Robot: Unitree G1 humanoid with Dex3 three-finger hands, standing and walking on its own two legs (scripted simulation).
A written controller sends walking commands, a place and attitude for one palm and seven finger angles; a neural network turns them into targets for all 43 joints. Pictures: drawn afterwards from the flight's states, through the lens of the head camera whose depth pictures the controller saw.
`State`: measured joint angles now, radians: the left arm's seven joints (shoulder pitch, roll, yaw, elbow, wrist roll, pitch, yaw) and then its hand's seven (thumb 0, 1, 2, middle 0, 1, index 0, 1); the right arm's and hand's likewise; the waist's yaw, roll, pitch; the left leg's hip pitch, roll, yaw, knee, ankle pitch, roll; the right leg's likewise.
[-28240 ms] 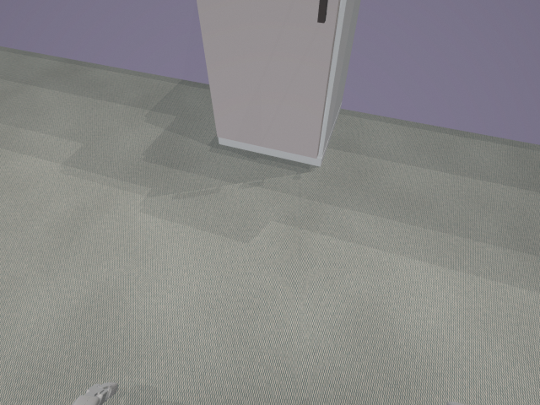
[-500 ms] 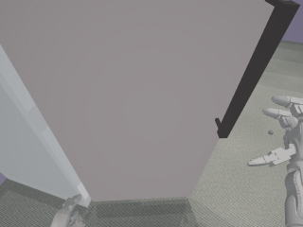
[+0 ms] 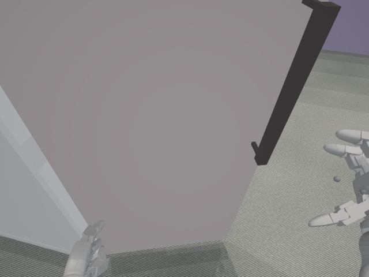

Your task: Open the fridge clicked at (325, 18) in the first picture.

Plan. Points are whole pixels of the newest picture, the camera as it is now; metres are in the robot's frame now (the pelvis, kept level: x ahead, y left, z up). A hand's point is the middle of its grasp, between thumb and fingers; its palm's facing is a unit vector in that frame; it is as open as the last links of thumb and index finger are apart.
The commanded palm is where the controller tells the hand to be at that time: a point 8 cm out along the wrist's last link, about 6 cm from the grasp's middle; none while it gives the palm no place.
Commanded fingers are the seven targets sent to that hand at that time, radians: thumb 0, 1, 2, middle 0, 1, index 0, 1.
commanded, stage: draw the hand back to the body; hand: right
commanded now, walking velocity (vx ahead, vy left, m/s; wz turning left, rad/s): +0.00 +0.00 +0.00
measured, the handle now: (279, 98) +0.42 -0.20 +0.21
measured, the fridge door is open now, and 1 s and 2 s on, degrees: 69 69 69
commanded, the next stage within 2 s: step back with the hand held close in 1.56 s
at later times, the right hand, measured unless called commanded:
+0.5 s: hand (342, 195) +0.22 -0.26 +0.16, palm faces +0.11 +0.99 -0.07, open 14.6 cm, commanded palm +0.18 -0.30 +0.18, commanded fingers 0.00 0.30 -0.32 0.24 1.00 0.24 1.00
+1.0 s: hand (361, 186) +0.23 -0.28 +0.17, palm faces +0.45 +0.82 -0.35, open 10.6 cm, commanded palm +0.17 -0.31 +0.19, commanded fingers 0.00 -0.61 -0.76 0.21 0.47 0.21 0.47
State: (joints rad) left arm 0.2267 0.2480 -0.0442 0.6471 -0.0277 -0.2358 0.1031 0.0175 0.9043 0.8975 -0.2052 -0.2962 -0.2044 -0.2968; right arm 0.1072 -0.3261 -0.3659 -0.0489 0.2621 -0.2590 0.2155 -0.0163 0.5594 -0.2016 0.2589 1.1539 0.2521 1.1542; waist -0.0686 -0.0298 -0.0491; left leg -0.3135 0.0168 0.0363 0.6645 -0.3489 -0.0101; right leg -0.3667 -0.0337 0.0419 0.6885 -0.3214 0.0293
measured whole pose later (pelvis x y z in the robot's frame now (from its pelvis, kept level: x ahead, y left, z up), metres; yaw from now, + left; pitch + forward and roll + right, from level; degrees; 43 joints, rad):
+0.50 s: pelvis +0.01 -0.01 +0.01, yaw -1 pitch -3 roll +1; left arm 0.22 0.26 -0.08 0.61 -0.07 -0.28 0.13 0.02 0.90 0.90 -0.21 -0.30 -0.20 -0.30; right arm 0.23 -0.36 -0.40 -0.23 0.35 0.22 0.33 -0.02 0.52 -0.22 0.25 1.13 0.25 1.13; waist -0.08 -0.04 -0.05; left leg -0.19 0.03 0.04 0.58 -0.33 -0.02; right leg -0.26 -0.02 0.04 0.62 -0.31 0.02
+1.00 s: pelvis +0.02 -0.02 +0.02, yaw +1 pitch -4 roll +0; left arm 0.21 0.22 -0.03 0.68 0.01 -0.19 0.10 0.02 0.90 0.90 -0.21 -0.30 -0.21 -0.30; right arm 0.37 -0.34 -0.34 -0.32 0.07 -0.07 -0.10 0.00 -0.26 -0.59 0.23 0.68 0.23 0.68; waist -0.07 -0.04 0.01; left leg -0.11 0.04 0.00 0.47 -0.28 -0.04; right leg -0.15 -0.01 0.00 0.49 -0.27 0.00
